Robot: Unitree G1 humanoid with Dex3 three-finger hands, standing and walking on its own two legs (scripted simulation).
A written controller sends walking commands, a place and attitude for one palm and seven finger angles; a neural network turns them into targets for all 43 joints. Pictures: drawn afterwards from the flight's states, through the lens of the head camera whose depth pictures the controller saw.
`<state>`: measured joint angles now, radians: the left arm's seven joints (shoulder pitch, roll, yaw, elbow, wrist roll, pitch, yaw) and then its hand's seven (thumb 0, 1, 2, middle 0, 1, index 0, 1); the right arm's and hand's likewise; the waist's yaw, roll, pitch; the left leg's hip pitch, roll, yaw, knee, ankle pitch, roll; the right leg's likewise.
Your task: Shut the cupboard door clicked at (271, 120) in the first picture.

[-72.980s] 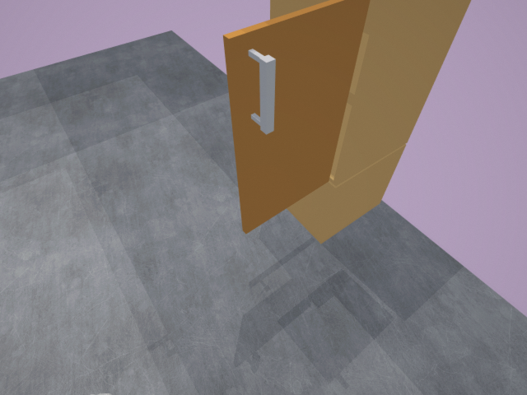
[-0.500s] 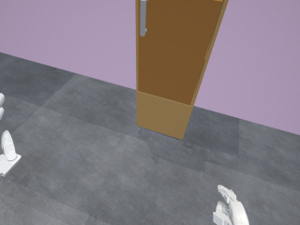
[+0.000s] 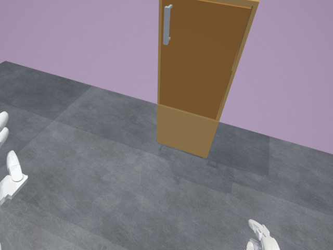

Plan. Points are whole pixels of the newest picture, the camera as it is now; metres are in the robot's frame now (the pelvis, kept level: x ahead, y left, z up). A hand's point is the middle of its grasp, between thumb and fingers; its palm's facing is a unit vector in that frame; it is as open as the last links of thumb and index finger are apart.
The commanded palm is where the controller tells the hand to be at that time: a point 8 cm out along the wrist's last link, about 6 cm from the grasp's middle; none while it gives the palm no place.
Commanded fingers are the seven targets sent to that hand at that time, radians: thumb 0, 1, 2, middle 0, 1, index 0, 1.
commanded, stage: stop stepping back and stand still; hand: left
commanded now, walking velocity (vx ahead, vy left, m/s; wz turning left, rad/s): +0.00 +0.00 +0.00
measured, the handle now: (168, 25) +0.96 +0.05 +0.14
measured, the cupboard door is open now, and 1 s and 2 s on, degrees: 0 0 0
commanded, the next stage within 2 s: let the arm hang, fingers relaxed in 0.04 s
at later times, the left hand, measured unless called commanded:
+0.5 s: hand out of the picture +0.03 +0.16 -0.18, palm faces -0.02 -0.98 -0.17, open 7.1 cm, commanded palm none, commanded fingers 0.00 0.90 0.90 -0.20 -0.30 -0.20 -0.30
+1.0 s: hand out of the picture +0.03 +0.20 -0.16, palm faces +0.01 -0.96 -0.29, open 7.4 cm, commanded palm none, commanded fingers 0.00 0.90 0.90 -0.20 -0.30 -0.20 -0.30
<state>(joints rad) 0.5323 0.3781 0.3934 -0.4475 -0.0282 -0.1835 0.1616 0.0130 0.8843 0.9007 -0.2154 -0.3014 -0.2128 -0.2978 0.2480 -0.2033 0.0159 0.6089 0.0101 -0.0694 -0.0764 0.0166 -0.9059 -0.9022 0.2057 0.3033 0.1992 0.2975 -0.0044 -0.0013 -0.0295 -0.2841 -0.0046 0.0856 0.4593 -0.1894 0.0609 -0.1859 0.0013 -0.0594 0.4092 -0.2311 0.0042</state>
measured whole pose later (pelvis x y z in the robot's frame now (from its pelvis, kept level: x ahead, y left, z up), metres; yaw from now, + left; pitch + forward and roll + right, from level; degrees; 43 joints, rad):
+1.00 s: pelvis +0.00 -0.02 +0.00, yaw +0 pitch -2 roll +0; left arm 0.21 0.25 0.02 1.12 0.02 -0.01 0.01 0.00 0.90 0.90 -0.20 -0.30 -0.20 -0.30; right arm 0.21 -0.23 0.00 1.12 -0.02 0.01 -0.01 0.01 -0.91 -0.90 0.20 0.30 0.20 0.30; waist -0.01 0.03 0.02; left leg -0.19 0.00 0.08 0.36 -0.14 0.03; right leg -0.12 0.01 -0.07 0.37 -0.22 -0.03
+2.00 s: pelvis +0.03 -0.03 +0.01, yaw +0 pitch -2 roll +0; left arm 0.15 0.29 0.02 1.14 0.02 -0.02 0.00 0.00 0.90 0.90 -0.21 -0.30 -0.20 -0.30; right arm 0.13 -0.31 0.00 1.12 -0.01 0.00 -0.01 0.01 -0.91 -0.90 0.21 0.30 0.20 0.30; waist -0.01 0.01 0.03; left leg -0.13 0.00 0.07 0.30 -0.14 0.01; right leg -0.04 0.02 -0.07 0.28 -0.21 -0.04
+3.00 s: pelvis +0.03 -0.05 +0.01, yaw +0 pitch -2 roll +0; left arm 0.16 0.29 0.02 1.14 0.02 -0.02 0.01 0.00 0.90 0.90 -0.21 -0.30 -0.20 -0.30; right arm 0.14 -0.31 0.00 1.13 -0.01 0.01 -0.02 0.01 -0.91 -0.90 0.21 0.30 0.20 0.30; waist -0.01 0.01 0.04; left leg -0.11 0.03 0.06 0.30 -0.16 -0.01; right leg -0.01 0.05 -0.07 0.26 -0.21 -0.06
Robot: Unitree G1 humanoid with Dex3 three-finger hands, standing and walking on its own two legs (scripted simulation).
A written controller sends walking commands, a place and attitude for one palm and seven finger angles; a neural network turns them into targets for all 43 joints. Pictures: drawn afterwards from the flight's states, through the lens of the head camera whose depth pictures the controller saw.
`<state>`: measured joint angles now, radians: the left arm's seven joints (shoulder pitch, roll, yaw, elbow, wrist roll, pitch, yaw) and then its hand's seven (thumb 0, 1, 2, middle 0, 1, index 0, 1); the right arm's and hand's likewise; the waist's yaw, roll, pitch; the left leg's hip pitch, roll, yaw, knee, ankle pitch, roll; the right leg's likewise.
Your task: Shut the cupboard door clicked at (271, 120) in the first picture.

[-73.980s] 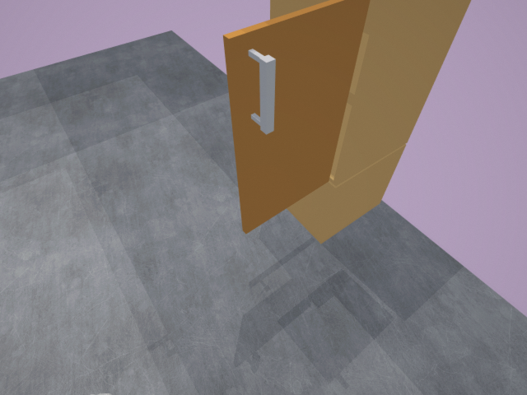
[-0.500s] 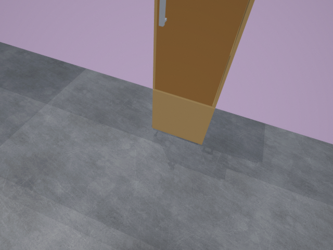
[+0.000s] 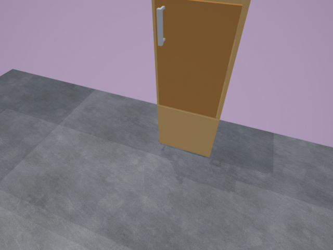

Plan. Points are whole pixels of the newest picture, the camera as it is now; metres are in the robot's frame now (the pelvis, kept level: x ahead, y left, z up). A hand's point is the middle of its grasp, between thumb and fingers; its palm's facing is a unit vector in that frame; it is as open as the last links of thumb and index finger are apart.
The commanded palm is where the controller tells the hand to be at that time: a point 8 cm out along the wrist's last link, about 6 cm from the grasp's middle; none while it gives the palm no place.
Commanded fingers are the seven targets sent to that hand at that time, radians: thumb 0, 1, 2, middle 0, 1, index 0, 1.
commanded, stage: let the arm hang, fingers relaxed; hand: left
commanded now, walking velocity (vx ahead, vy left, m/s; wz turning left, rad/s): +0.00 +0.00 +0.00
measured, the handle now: (161, 26) +0.97 +0.07 +0.13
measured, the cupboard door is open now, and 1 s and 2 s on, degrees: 0 0 0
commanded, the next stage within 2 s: look to check the result in 0.24 s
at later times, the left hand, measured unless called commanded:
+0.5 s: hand out of the picture +0.04 +0.21 -0.17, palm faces +0.00 -0.96 -0.27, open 7.4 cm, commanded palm none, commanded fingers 0.00 0.90 0.90 -0.20 -0.30 -0.20 -0.30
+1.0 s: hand out of the picture +0.08 +0.22 -0.16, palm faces -0.01 -0.95 -0.30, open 7.4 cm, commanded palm none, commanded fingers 0.00 0.90 0.90 -0.20 -0.30 -0.20 -0.30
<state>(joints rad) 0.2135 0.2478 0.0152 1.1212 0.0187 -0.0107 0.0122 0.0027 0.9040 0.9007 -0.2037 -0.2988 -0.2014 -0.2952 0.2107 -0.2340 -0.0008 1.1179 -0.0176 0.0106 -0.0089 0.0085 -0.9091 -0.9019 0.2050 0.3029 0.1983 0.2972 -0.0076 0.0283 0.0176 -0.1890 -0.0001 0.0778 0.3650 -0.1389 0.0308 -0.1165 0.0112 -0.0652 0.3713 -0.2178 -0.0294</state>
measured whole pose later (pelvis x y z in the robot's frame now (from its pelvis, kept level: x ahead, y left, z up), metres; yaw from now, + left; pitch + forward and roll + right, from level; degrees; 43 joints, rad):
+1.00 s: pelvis +0.03 -0.01 +0.00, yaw +0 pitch -2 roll +0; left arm 0.15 0.29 0.02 1.14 0.02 -0.02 0.00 0.00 0.90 0.90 -0.21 -0.30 -0.20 -0.30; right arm 0.13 -0.31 0.00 1.12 -0.01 0.00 -0.01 0.01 -0.91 -0.90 0.21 0.30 0.20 0.30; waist -0.01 0.01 0.03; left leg -0.13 0.00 0.07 0.30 -0.14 0.01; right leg -0.04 0.02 -0.07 0.28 -0.21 -0.04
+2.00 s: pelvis +0.04 -0.03 +0.00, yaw +0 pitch -2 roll +0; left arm 0.16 0.29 0.02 1.14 0.02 -0.02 0.01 0.00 0.90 0.90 -0.21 -0.30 -0.20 -0.30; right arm 0.14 -0.31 0.00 1.13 -0.01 0.01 -0.02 0.01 -0.91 -0.90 0.21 0.30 0.20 0.30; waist -0.01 0.01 0.04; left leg -0.11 0.03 0.06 0.30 -0.16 -0.01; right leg -0.01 0.05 -0.07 0.26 -0.21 -0.06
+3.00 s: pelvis +0.04 -0.02 +0.00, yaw +0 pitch -1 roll +0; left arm 0.15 0.30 0.01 1.14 0.02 -0.02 0.01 0.00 0.90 0.90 -0.21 -0.30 -0.20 -0.30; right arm 0.13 -0.31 0.00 1.13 -0.01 0.00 -0.02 0.01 -0.91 -0.90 0.21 0.30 0.20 0.30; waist -0.01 0.00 0.04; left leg -0.10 0.01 0.08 0.28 -0.15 0.00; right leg -0.02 0.03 -0.06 0.25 -0.21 -0.05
